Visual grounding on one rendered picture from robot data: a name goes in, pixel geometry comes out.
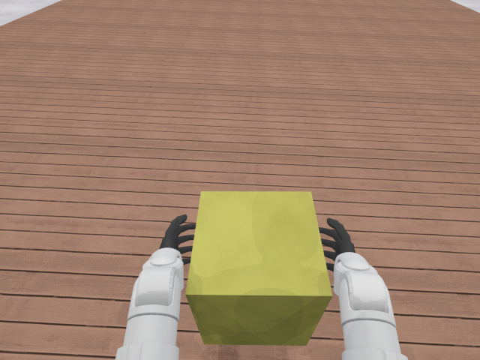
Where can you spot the left robot hand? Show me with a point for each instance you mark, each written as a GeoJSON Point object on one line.
{"type": "Point", "coordinates": [171, 239]}

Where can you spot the left robot forearm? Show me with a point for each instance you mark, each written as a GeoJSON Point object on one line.
{"type": "Point", "coordinates": [153, 315]}

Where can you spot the carton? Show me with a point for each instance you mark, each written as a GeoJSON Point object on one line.
{"type": "Point", "coordinates": [257, 273]}

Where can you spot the right robot hand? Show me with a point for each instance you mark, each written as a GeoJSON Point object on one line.
{"type": "Point", "coordinates": [342, 243]}

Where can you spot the right robot forearm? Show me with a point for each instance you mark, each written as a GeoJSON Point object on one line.
{"type": "Point", "coordinates": [367, 318]}

